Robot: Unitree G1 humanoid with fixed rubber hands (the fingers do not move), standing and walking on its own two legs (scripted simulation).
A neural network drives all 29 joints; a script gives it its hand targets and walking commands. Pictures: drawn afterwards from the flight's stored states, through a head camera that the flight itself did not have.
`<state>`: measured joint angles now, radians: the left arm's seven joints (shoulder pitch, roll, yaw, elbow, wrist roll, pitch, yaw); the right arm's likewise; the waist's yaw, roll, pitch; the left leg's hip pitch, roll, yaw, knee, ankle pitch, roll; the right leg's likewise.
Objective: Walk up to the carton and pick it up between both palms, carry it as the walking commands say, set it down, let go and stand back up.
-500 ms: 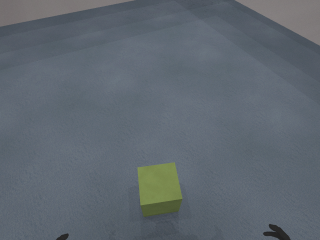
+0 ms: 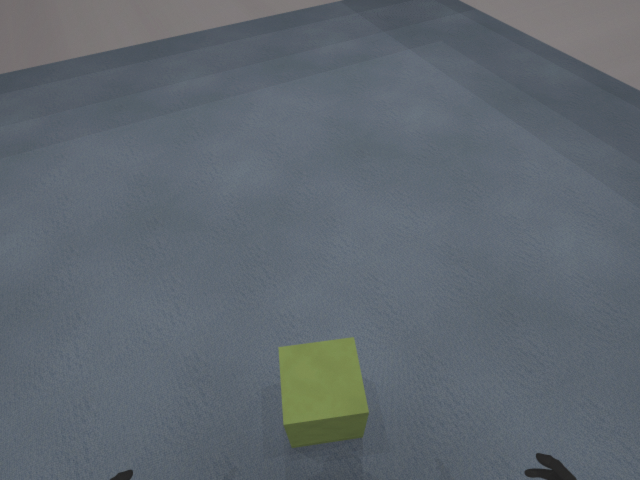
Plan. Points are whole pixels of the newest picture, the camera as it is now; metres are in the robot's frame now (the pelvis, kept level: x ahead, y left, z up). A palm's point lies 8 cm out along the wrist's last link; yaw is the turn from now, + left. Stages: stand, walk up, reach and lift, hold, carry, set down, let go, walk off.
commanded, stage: walk up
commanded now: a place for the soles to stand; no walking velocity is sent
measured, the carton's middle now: (322, 393) +0.42 +0.03 -0.65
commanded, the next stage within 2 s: none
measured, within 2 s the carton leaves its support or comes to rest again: neither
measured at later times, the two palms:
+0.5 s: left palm out of the picture +0.08 +0.28 -0.12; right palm out of the picture +0.03 -0.39 -0.11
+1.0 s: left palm out of the picture +0.04 +0.21 -0.13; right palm out of the picture +0.09 -0.39 -0.14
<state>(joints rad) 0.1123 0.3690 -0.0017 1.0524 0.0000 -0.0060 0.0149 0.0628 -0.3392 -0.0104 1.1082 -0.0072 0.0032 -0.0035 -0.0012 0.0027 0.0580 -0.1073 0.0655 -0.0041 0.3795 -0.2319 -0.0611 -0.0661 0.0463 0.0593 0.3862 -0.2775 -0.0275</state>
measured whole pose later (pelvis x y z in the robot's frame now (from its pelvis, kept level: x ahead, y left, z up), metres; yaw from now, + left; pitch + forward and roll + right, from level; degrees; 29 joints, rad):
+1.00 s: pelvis -0.02 -0.10 -0.03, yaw +5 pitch -5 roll +0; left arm 0.17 0.36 0.03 0.90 0.01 -0.04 0.02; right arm 0.16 -0.37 -0.02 0.93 -0.01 0.01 0.00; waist 0.00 0.01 0.13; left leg -0.32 -0.05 -0.06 0.85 -0.47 0.03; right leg -0.24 0.05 -0.11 0.70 -0.39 -0.10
